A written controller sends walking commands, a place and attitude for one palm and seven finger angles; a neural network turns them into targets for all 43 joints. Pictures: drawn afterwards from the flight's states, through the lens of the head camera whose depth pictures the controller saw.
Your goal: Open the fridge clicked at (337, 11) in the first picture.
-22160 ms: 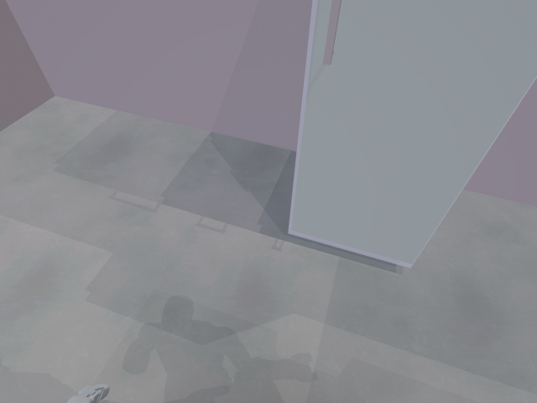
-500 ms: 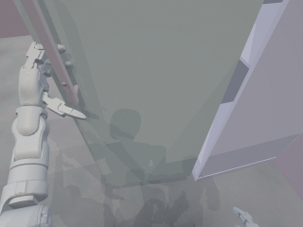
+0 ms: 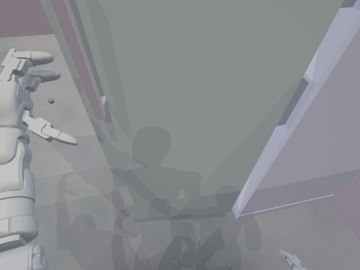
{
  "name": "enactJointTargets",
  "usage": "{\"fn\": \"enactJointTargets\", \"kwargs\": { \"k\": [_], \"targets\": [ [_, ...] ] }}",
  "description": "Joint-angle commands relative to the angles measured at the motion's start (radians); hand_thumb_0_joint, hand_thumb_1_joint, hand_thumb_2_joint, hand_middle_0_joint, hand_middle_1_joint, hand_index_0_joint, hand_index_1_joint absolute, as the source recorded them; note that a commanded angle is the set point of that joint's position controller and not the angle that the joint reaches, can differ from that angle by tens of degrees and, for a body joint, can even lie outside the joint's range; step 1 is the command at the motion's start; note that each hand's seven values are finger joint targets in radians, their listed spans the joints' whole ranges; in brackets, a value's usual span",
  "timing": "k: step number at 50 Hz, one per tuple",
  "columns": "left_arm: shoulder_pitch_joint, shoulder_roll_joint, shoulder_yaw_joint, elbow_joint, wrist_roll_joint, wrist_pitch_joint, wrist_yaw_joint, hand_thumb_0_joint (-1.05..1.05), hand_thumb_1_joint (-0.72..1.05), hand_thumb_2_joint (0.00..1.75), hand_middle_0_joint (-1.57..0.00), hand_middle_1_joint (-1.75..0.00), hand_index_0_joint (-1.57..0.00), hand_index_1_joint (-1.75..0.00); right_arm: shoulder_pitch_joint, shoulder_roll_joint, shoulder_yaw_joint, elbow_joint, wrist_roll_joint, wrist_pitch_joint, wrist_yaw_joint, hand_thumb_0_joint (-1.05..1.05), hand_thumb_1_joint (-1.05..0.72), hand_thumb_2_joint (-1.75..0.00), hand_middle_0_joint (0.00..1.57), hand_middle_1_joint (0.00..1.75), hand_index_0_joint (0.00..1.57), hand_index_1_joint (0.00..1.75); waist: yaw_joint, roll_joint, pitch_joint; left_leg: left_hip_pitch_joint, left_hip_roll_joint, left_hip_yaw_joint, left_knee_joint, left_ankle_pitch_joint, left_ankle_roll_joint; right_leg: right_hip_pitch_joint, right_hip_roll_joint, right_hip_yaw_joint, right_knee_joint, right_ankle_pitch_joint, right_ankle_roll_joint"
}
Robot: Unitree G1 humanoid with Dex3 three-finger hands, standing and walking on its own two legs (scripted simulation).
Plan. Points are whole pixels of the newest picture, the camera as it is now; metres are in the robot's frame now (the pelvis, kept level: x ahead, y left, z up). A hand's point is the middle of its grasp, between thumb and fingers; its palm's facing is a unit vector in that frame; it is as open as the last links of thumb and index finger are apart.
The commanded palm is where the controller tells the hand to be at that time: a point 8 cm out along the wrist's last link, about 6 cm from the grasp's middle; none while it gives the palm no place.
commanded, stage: slip the hand off the handle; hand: left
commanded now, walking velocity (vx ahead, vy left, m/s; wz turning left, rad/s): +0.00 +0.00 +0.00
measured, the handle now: (79, 41) +0.42 +0.22 +0.29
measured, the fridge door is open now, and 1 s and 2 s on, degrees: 82 82 82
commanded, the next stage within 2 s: draw the hand back to the body in 0.76 s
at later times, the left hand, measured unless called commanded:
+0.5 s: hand (32, 129) +0.28 +0.27 +0.21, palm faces +0.26 -0.95 -0.20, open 14.7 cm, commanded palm +0.25 +0.30 +0.21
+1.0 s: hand (27, 150) +0.25 +0.26 +0.20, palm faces +0.22 -0.97 -0.06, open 14.7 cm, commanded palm +0.20 +0.29 +0.21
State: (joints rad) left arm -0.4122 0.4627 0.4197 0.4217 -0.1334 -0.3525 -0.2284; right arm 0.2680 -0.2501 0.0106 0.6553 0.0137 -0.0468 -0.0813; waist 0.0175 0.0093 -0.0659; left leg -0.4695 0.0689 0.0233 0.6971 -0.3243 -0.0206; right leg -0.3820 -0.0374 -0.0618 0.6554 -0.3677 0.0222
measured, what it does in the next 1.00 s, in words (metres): stands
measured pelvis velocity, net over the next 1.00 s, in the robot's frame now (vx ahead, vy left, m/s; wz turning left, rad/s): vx -0.02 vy -0.01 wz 0.03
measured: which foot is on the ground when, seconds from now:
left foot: down 0.00-1.00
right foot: down 0.00-1.00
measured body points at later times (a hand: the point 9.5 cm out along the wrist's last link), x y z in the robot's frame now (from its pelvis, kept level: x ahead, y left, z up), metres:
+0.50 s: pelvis -0.02 +0.01 +0.00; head -0.02 +0.01 +0.45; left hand +0.26 +0.32 +0.22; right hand +0.14 -0.23 -0.09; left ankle +0.02 +0.13 -0.72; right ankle -0.02 -0.13 -0.72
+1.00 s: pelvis -0.02 -0.01 +0.01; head -0.04 -0.02 +0.46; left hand +0.23 +0.31 +0.20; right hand +0.17 -0.23 -0.07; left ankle +0.02 +0.13 -0.72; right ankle -0.02 -0.13 -0.72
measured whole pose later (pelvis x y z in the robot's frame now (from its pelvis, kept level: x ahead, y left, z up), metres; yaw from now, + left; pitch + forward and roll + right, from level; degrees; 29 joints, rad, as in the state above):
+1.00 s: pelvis -0.02 -0.01 +0.01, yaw +2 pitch -1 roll -1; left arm -0.07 0.37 0.41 0.03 -0.33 -0.04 -0.27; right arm 0.23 -0.26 0.07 0.65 0.05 -0.16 -0.13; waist 0.08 0.04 -0.06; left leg -0.34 0.06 -0.01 0.64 -0.28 -0.03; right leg -0.25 -0.03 -0.09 0.61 -0.34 0.01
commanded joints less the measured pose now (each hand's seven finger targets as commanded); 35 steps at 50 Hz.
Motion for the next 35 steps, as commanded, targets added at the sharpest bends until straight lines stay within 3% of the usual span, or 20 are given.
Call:
{"fn": "enactJointTargets", "kwargs": {
  "k": [1, 3, 5, 7, 9, 12, 14, 17, 20, 25, 27, 30, 32, 35],
  "targets": [
    [-0.398, 0.308, 0.090, -0.169, -0.030, -0.067, -0.021, 0.00, -0.55, 0.20, -0.25, -1.15, -0.25, -1.15, -0.015, -0.148, -0.055, -0.120, -0.001, -0.039, -0.020, 0.00, -0.90, -0.90, 0.20, 0.30, 0.20, 0.30, -0.022, 0.054, -0.266, 0.194, -0.063, -0.012, -0.064, 0.279, 0.036, 0.013, 0.063, 0.023, -0.063, 0.316, -0.037],
    [-0.416, 0.357, 0.128, -0.196, -0.033, -0.082, -0.026, 0.00, -0.55, 0.20, -0.25, -1.15, -0.25, -1.15, -0.015, -0.150, -0.053, -0.127, -0.004, -0.041, -0.021, 0.00, -0.90, -0.90, 0.20, 0.30, 0.20, 0.30, -0.008, 0.096, -0.316, 0.201, -0.065, -0.015, -0.058, 0.297, 0.034, 0.029, 0.063, 0.025, -0.050, 0.324, -0.040],
    [-0.353, 0.270, 0.069, -0.231, -0.047, -0.085, -0.033, 0.00, -0.55, 0.20, -0.25, -1.15, -0.25, -1.15, -0.027, -0.137, -0.051, -0.149, -0.001, -0.046, -0.010, 0.00, -0.90, -0.90, 0.20, 0.30, 0.20, 0.30, 0.000, 0.135, -0.311, 0.227, -0.064, -0.020, -0.059, 0.308, 0.030, 0.012, 0.067, 0.016, -0.044, 0.313, -0.044],
    [-0.269, 0.254, 0.069, -0.270, -0.056, -0.088, -0.032, 0.00, -0.55, 0.20, -0.25, -1.15, -0.25, -1.15, -0.030, -0.137, -0.054, -0.166, -0.004, -0.052, -0.006, 0.00, -0.90, -0.90, 0.20, 0.30, 0.20, 0.30, 0.015, 0.123, -0.327, 0.231, -0.061, -0.022, -0.059, 0.329, 0.029, 0.028, 0.072, 0.009, -0.039, 0.311, -0.047],
    [-0.215, 0.220, 0.044, -0.299, -0.059, -0.070, -0.024, 0.00, -0.55, 0.20, -0.25, -1.15, -0.25, -1.15, -0.043, -0.136, -0.052, -0.176, 0.000, -0.057, 0.004, 0.00, -0.90, -0.90, 0.20, 0.30, 0.20, 0.30, 0.016, 0.115, -0.287, 0.217, -0.057, -0.025, -0.069, 0.297, 0.028, 0.010, 0.071, 0.005, -0.039, 0.289, -0.044],
    [-0.143, 0.265, 0.103, -0.296, -0.072, -0.035, -0.012, 0.00, -0.55, 0.20, -0.25, -1.15, -0.25, -1.15, -0.051, -0.147, -0.050, -0.183, 0.005, -0.057, 0.000, 0.00, -0.90, -0.90, 0.20, 0.30, 0.20, 0.30, 0.027, 0.036, -0.221, 0.155, -0.056, -0.018, -0.087, 0.225, 0.032, 0.026, 0.069, 0.004, -0.056, 0.246, -0.042],
    [-0.177, 0.235, 0.077, -0.346, -0.069, -0.019, -0.003, 0.00, -0.55, 0.20, -0.25, -1.15, -0.25, -1.15, -0.066, -0.139, -0.044, -0.192, 0.009, -0.061, -0.002, 0.00, -0.90, -0.90, 0.20, 0.30, 0.20, 0.30, 0.017, 0.047, -0.195, 0.157, -0.055, -0.020, -0.103, 0.185, 0.030, 0.010, 0.067, 0.005, -0.062, 0.211, -0.041],
    [-0.179, 0.258, 0.107, -0.447, -0.075, -0.033, 0.018, 0.00, -0.55, 0.20, -0.25, -1.15, -0.25, -1.15, -0.084, -0.137, -0.042, -0.199, 0.004, -0.076, -0.008, 0.00, -0.90, -0.90, 0.20, 0.30, 0.20, 0.30, 0.025, 0.067, -0.218, 0.180, -0.057, -0.021, -0.108, 0.158, 0.032, 0.022, 0.070, 0.010, -0.072, 0.169, -0.044],
    [-0.153, 0.191, 0.045, -0.506, -0.059, -0.049, 0.035, 0.00, -0.55, 0.20, -0.25, -1.15, -0.25, -1.15, -0.098, -0.125, -0.035, -0.197, -0.001, -0.095, -0.004, 0.00, -0.90, -0.90, 0.20, 0.30, 0.20, 0.30, 0.016, 0.101, -0.225, 0.209, -0.058, -0.029, -0.106, 0.161, 0.029, 0.002, 0.071, 0.007, -0.064, 0.166, -0.044],
    [-0.108, 0.143, -0.016, -0.487, -0.045, -0.020, 0.041, 0.00, -0.55, 0.20, -0.25, -1.15, -0.25, -1.15, -0.116, -0.125, -0.027, -0.182, 0.003, -0.116, -0.011, 0.00, -0.90, -0.90, 0.20, 0.30, 0.20, 0.30, 0.002, 0.088, -0.146, 0.173, -0.057, -0.037, -0.128, 0.038, 0.028, -0.034, 0.066, 0.008, -0.086, 0.078, -0.040],
    [-0.078, 0.152, -0.009, -0.490, -0.046, 0.001, 0.037, 0.00, -0.55, 0.20, -0.25, -1.15, -0.25, -1.15, -0.121, -0.128, -0.025, -0.181, 0.005, -0.119, -0.017, 0.00, -0.90, -0.90, 0.20, 0.30, 0.20, 0.30, 0.010, 0.079, -0.136, 0.168, -0.058, -0.037, -0.133, 0.029, 0.030, -0.016, 0.064, 0.011, -0.097, 0.071, -0.042],
    [-0.042, 0.138, -0.010, -0.557, -0.058, 0.015, 0.034, 0.00, -0.55, 0.20, -0.25, -1.15, -0.25, -1.15, -0.140, -0.119, -0.019, -0.195, 0.004, -0.131, -0.016, 0.00, -0.90, -0.90, 0.20, 0.30, 0.20, 0.30, 0.023, 0.081, -0.173, 0.194, -0.062, -0.034, -0.132, 0.055, 0.031, 0.010, 0.058, 0.012, -0.100, 0.092, -0.041],
    [-0.001, 0.187, 0.052, -0.553, -0.071, 0.014, 0.037, 0.00, -0.55, 0.20, -0.25, -1.15, -0.25, -1.15, -0.144, -0.124, -0.017, -0.189, 0.001, -0.132, -0.020, 0.00, -0.90, -0.90, 0.20, 0.30, 0.20, 0.30, 0.034, 0.035, -0.163, 0.181, -0.061, -0.030, -0.129, 0.065, 0.033, 0.033, 0.059, 0.015, -0.109, 0.095, -0.039],
    [0.016, 0.140, 0.026, -0.612, -0.081, -0.002, 0.036, 0.00, -0.55, 0.20, -0.25, -1.15, -0.25, -1.15, -0.164, -0.112, -0.011, -0.197, 0.000, -0.143, -0.015, 0.00, -0.90, -0.90, 0.20, 0.30, 0.20, 0.30, 0.036, 0.064, -0.154, 0.195, -0.065, -0.024, -0.131, 0.080, 0.030, 0.037, 0.056, 0.015, -0.110, 0.112, -0.038]
  ]
}}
